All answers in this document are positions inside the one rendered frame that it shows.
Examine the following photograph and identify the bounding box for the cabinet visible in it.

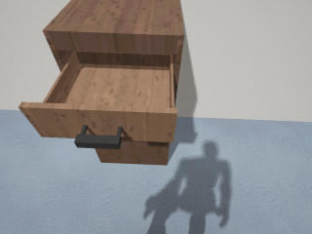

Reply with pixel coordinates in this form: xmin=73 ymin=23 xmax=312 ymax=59
xmin=42 ymin=0 xmax=184 ymax=166

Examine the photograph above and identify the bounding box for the drawer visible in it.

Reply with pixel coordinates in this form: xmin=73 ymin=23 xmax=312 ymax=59
xmin=19 ymin=51 xmax=177 ymax=142

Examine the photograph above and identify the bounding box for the handle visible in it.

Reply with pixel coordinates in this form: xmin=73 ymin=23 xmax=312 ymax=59
xmin=74 ymin=125 xmax=122 ymax=149

